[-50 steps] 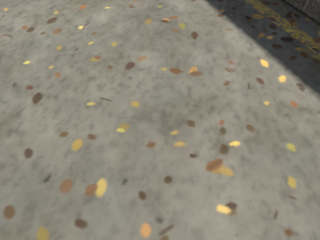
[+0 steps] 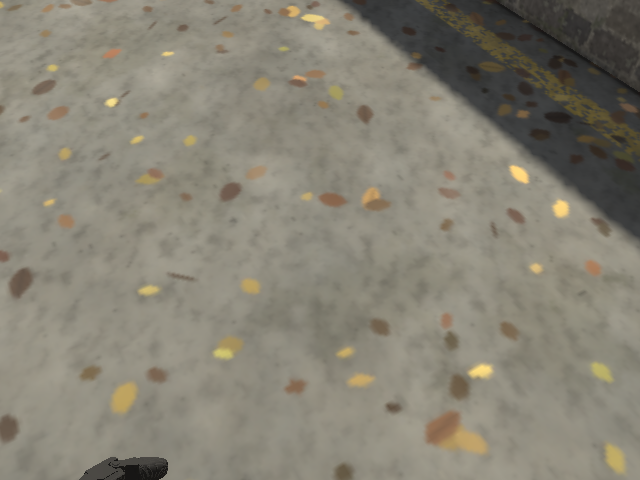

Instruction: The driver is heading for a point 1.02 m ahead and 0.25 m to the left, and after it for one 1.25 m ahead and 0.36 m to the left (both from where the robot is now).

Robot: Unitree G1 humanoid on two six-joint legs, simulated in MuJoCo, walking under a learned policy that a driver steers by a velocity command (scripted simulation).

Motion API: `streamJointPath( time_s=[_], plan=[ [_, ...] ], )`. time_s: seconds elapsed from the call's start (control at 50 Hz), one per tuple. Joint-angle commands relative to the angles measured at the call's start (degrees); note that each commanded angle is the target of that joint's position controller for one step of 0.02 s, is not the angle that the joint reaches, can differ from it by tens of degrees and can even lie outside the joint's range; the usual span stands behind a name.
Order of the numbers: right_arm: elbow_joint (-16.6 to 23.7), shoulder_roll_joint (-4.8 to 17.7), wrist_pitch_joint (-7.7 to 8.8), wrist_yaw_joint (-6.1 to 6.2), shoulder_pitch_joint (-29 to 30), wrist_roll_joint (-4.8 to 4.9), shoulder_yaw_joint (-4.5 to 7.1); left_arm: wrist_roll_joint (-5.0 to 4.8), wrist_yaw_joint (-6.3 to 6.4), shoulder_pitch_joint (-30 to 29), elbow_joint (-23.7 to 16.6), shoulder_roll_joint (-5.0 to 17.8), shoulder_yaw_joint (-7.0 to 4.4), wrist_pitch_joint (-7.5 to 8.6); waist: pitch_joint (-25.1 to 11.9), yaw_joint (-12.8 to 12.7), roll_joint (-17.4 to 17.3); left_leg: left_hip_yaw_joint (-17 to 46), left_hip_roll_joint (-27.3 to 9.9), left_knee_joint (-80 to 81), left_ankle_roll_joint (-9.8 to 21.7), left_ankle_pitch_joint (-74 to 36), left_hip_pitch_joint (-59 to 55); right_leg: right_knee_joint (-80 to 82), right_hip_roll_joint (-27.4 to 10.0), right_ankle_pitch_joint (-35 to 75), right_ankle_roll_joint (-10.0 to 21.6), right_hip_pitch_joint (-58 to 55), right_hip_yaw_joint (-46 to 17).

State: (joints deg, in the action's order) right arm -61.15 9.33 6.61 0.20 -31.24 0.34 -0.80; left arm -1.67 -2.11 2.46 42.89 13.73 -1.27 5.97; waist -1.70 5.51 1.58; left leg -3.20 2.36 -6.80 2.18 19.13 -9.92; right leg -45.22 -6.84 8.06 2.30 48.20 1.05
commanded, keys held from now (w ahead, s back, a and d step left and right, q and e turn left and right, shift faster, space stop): w+shift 0.28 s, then shift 0.08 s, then q+shift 0.64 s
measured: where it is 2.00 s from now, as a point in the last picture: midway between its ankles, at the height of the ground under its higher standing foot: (253, 358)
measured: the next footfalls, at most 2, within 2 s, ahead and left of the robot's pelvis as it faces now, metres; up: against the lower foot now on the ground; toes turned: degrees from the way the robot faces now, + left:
right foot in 0.14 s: +0.37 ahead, -0.13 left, +0.00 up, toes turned -1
left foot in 0.58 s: +0.73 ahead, +0.07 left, +0.00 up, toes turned +5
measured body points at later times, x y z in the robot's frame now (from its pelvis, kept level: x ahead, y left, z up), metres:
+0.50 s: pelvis +0.43 -0.03 +0.00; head +0.45 -0.02 +0.45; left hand +0.39 +0.23 -0.14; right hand +0.65 -0.25 -0.08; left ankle +0.66 +0.11 -0.67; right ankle +0.33 -0.12 -0.73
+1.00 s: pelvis +0.64 -0.01 +0.01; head +0.68 +0.03 +0.45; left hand +0.70 +0.32 -0.10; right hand +0.90 -0.22 -0.07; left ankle +0.69 +0.07 -0.73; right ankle +0.82 -0.14 -0.68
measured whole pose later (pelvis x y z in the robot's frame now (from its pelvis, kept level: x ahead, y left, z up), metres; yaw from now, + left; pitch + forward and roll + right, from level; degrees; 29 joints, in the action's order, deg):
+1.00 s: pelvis +0.64 -0.01 +0.01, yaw +27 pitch +2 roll -2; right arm -34.6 18.5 -3.0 2.8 -12.2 1.1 4.9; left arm 0.2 2.3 3.9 40.5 17.4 -3.3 1.5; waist 3.4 1.9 0.5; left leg 18.0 12.5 -26.1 4.4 4.4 20.7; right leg -45.2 3.3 -13.7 -4.5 32.7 -13.2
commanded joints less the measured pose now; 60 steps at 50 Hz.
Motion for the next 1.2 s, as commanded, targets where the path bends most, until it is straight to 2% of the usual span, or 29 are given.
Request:
streamJointPath(
  time_s=[0.02, 0.1, 0.14, 0.16, 0.18, 0.2, 0.22, 0.26, 0.3, 0.34, 0.38, 0.42, 0.48, 0.54, 0.58, 0.6, 0.62, 0.64, 0.66, 0.68, 0.74, 0.8, 0.9, 1.1, 1.12, 1.14, 1.16, 1.18, 1.2],
  plan=[
    [2.9, 9.8, 0.18, 0.92, -1.2, 0.64, 1.65, -0.57, -1.65, -12.0, -7.1, 1.3, 0.07, 1.57, 13.2, -1.4, -3.6, 3.3, -13.8, 7.7, 7.0, -20.6, 9.5, 10.7, 2.6, 3.5, 0.9, -4.2, 2.2],
    [3.4, 13.8, -1.24, 1.02, -2.0, -1.42, 2.86, -1.14, -2.26, -10.7, -9.5, 5.2, -1.41, 1.43, 6.2, -6.3, -11.0, 1.7, -17.0, -6.1, 5.9, -66.2, -2.7, 13.1, 9.6, -7.6, 3.9, -14.8, 6.1],
    [4.0, 15.7, -3.02, 1.19, 1.3, -2.84, 3.52, -1.87, -0.75, 11.1, -4.2, 10.9, -4.13, 0.01, -6.0, -18.2, -15.1, 0.1, -17.0, -31.7, 4.3, -81.7, 1.3, 12.2, 11.0, -11.8, 7.1, -39.2, 5.8],
    [6.5, 12.9, -2.84, 1.27, 2.4, -3.21, 2.56, -1.15, 0.34, 24.7, -0.2, 14.6, -5.02, -0.96, -15.5, -21.7, -9.7, 1.8, -14.3, -51.5, 4.0, -61.6, 20.6, 7.0, 0.3, -23.0, 9.2, -63.8, -8.5],
    [7.3, 0.3, -0.66, -0.56, -6.8, -1.27, -0.26, 0.33, -0.37, 27.5, 2.0, 17.2, -5.6, -0.17, -26.3, -12.4, 14.1, 8.9, -0.8, -72.7, 1.7, 0.9, 44.4, 17.9, -13.6, -55.7, 19.5, -82.5, -43.6],
    [8.1, 9.1, 1.83, -0.89, 0.9, 1.99, 1.63, 0.76, 0.07, 29.5, 3.9, 10.7, -4.45, 0.05, -23.6, -16.7, 13.0, 14.3, -1.2, -77.2, 4.4, 5.4, 48.9, 29.4, -11.6, -57.3, 16.0, -79.9, -52.1],
    [11.7, 11.8, 2.67, -0.81, 9.6, 4.3, 2.6, 1.45, 0.2, 25.3, 4.5, 8.1, -3.63, 0.45, -11.6, -15.3, 10.7, 12.3, -3.9, -79.0, 5.4, 3.5, 54.0, 30.1, -10.7, -47.5, 13.7, -71.5, -42.1],
    [13.9, 9.1, 3.0, -0.63, 15.8, 2.71, 2.19, 2.86, -0.63, 16.9, 4.4, 5.0, -2.63, 1.54, -2.0, -9.4, -4.3, 11.2, -8.1, -72.9, 5.7, -2.2, 49.7, 32.5, -6.8, -31.5, 12.3, -50.2, -28.7],
    [13.3, 7.2, 0.87, -0.95, 12.0, 2.03, 2.14, 3.18, -0.84, 11.6, 4.4, 2.1, -1.59, 1.79, 1.7, -3.7, -1.5, 11.1, -11.1, -70.0, 4.3, -3.2, 44.8, 35.5, -5.0, -24.3, 13.2, -38.6, -22.4],
    [13.7, 6.9, -0.8, -0.29, 12.0, 1.54, 2.03, 1.71, -0.56, 10.3, 5.4, 3.1, -1.3, 1.94, 6.6, -1.0, -0.3, 9.3, -12.3, -64.4, 1.3, -0.8, 43.5, 37.7, -4.9, -4.9, 12.8, -30.5, -14.5],
    [16.0, 7.6, -0.8, -0.02, 16.5, 0.06, 1.84, 2.17, 0.35, 10.1, 6.1, 5.2, -1.48, 2.4, 9.3, -1.0, -0.1, 6.0, -10.9, -54.2, -1.4, -8.5, 43.2, 37.5, -2.0, 13.8, 11.2, -25.9, -4.9],
    [16.0, 6.5, -0.01, -1.06, 19.9, -0.58, 1.28, 2.27, 1.5, 11.4, 6.4, 6.3, -1.66, 2.68, 7.7, -3.2, -0.1, 1.9, -7.9, -38.2, -1.3, -25.3, 36.3, 35.8, 3.3, 13.5, 8.0, -24.2, 4.0],
    [19.4, 7.5, 0.04, -2.5, 27.9, 0.07, 1.72, 1.58, 2.85, 16.8, 8.1, 9.6, -2.02, 2.53, 4.8, -6.9, 0.9, 2.0, -4.6, -27.0, -0.7, -39.3, 33.3, 35.5, 0.3, 9.4, 6.2, -33.3, 4.3],
    [20.3, 13.4, -0.67, -3.95, 23.6, -0.44, 4.25, 1.55, 4.35, 14.0, 6.9, 11.4, -2.9, -0.19, 0.2, -3.8, 3.0, 0.4, -1.1, -25.1, 0.7, -31.8, 31.2, 23.5, -1.6, 17.6, 2.7, -44.1, 5.9],
    [16.8, 17.3, -1.1, -4.27, 8.5, -0.51, 6.79, 2.18, 5.3, 11.4, 4.6, 11.7, -3.16, -2.83, -5.6, 3.0, 1.4, 0.4, 1.6, -25.2, 3.0, -25.4, 19.2, 1.6, -0.2, 20.9, 0.0, -42.8, 6.1],
    [17.2, 20.2, -1.42, -3.27, 6.5, -0.31, 7.46, 3.14, 5.08, 13.7, 3.0, 9.8, -2.55, -3.28, -7.8, 1.6, -9.4, 11.0, -5.3, -23.0, 5.4, -42.7, 12.2, -17.7, 5.5, -3.1, -2.9, -35.3, 7.3],
    [21.4, 22.6, -1.69, -2.76, 12.5, -1.9, 7.06, 4.26, 3.47, 25.2, 2.6, 1.2, -0.5, -2.8, -12.1, -8.3, -23.8, 37.0, -17.3, -24.1, 17.6, -59.9, -2.2, -41.3, 16.3, -46.3, -6.7, -14.7, 0.3],
    [24.2, 21.9, -2.23, -2.93, 15.4, -2.68, 7.36, 2.54, 2.14, 28.3, 2.0, 5.0, -0.25, -1.62, -23.9, -6.2, -16.8, 51.5, -22.0, -14.7, 22.3, -38.0, -6.8, -48.2, 14.8, -44.1, -4.9, -10.1, -10.5],
    [26.9, 18.6, -2.89, -2.64, 18.8, -1.87, 7.12, 1.56, 2.06, 20.2, 0.4, 9.7, -1.38, -1.46, -19.0, -4.3, -6.7, 47.0, -18.7, -12.8, 19.0, -19.6, -0.6, -45.0, 11.8, -38.7, -2.9, -8.6, -10.5],
    [26.8, 16.3, -3.51, -2.14, 20.6, -0.6, 6.44, 1.9, 2.77, 13.7, -1.3, 10.3, -1.88, -1.97, -10.8, -4.9, 1.5, 41.4, -15.4, -10.7, 15.7, -11.3, 9.7, -38.8, 9.6, -34.0, -2.5, -7.7, -10.0],
    [28.3, 15.0, -4.58, -0.93, 22.6, -0.77, 6.28, 2.79, 4.18, 10.8, -3.2, 10.2, -2.52, -4.13, -4.9, -7.6, -2.1, 33.7, -8.5, -8.2, 11.9, -12.3, 24.1, -24.5, 7.6, -30.4, -3.0, -14.5, -10.2],
    [28.6, 17.0, -5.58, 0.57, 20.1, -0.19, 7.26, 3.19, 4.65, 8.8, -4.1, 7.6, -2.33, -4.16, -5.8, -7.0, -2.9, 30.8, -6.4, -10.7, 11.2, -23.5, 25.4, -15.4, 9.3, -28.3, -5.1, -15.7, -9.7],
    [30.1, 18.0, -8.35, 2.85, 19.8, 0.97, 7.87, 2.06, 4.98, 3.6, -5.6, 8.2, -3.02, -4.64, -5.4, -5.5, -6.9, 33.7, -4.3, -10.9, 7.6, -8.7, 23.8, -6.6, 10.7, -22.1, -7.1, -13.8, -11.8],
    [32.9, 17.4, -9.82, 2.44, 20.7, 1.16, 8.55, 0.89, 2.97, 2.6, -5.2, 10.8, -4.95, -1.54, -3.3, -5.0, -11.8, 42.7, -1.6, -17.1, 5.4, -11.5, 21.3, 21.1, 11.2, -18.2, -5.2, -30.3, -12.1],
    [32.9, 16.0, -9.85, 2.23, 20.3, 1.76, 8.05, 0.95, 3.01, 3.8, -4.6, 11.3, -5.32, -1.62, -4.2, -5.5, -8.4, 40.2, 1.3, -21.7, 3.4, -2.6, 24.1, 27.7, 7.6, -11.8, -3.7, -36.7, -12.3],
    [31.9, 12.5, -10.03, 1.96, 15.1, 1.49, 7.03, 1.76, 3.31, 2.7, -5.6, 13.3, -5.6, -2.39, -8.0, -2.4, 0.6, 32.6, 6.0, -32.5, 1.0, 14.0, 30.4, 26.6, -3.5, -7.9, 1.1, -45.8, -19.8],
    [33.5, 14.2, -9.8, 1.57, 14.3, 1.99, 7.45, 3.77, 3.34, 1.5, -6.8, 15.6, -5.72, -3.44, -6.6, -1.1, 13.2, 21.0, 11.7, -43.9, -1.6, 20.0, 40.1, 27.4, -12.3, -0.7, 8.9, -45.6, -30.1],
    [33.3, 20.2, -9.01, 0.97, 15.5, 1.08, 8.96, 4.14, 3.41, 1.9, -7.3, 13.1, -5.73, -3.4, -4.8, -2.6, 11.9, 19.1, 6.2, -53.1, -4.4, 15.4, 43.6, 28.3, -15.0, -3.3, 11.8, -42.8, -32.4],
    [32.0, 22.0, -9.16, 0.78, 15.3, 1.17, 9.59, 3.35, 3.82, -0.2, -8.2, 10.7, -5.08, -3.59, -2.6, -2.6, 7.9, 17.4, 3.9, -56.6, -5.4, 10.7, 44.4, 27.6, -11.8, -8.0, 10.3, -41.3, -26.0]
  ],
)
Keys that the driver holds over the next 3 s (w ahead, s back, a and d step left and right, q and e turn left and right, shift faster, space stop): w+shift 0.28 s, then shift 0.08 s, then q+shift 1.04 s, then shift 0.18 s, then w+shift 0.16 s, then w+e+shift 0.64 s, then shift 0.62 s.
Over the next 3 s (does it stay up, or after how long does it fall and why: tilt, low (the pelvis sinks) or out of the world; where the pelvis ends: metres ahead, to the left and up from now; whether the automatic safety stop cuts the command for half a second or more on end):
stays up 1.27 0.49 0.00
